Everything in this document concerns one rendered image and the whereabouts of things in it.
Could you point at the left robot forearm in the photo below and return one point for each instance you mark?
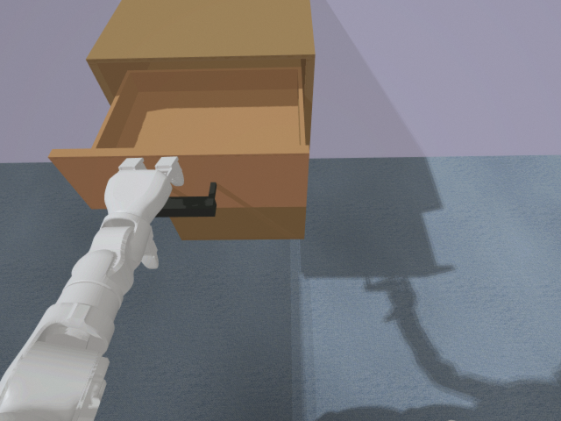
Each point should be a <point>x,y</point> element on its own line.
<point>84,314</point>

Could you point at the drawer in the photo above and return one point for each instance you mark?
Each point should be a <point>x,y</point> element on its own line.
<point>242,128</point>

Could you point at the cabinet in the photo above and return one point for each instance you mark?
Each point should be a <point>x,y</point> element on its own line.
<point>199,34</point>

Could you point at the handle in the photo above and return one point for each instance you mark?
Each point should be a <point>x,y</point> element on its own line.
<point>190,206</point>

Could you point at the left robot upper arm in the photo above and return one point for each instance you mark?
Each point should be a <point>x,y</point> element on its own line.
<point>56,383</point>

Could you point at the left robot hand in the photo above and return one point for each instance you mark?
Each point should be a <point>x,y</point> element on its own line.
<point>143,192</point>

